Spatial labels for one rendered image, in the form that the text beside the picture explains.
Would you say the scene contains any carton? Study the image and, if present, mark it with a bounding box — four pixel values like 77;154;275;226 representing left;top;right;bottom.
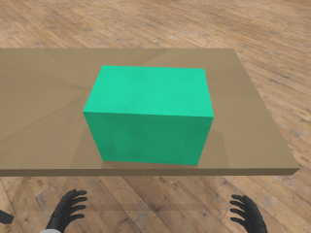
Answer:
83;65;214;165

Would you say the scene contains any table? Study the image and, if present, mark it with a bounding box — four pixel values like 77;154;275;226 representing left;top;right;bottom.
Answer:
0;48;300;224

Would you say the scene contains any robot left hand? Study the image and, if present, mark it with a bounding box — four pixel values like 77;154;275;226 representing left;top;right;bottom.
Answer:
46;188;87;233

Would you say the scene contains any robot right hand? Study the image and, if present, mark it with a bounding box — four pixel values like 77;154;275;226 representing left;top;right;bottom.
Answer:
229;194;268;233

